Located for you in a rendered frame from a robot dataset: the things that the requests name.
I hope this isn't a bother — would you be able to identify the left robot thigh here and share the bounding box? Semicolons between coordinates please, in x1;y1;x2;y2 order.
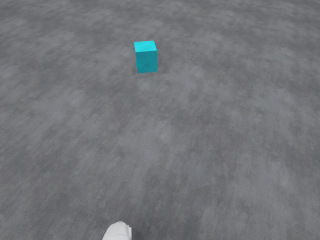
102;222;132;240

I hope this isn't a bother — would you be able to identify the carton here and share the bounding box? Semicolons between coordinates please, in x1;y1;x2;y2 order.
134;40;157;74

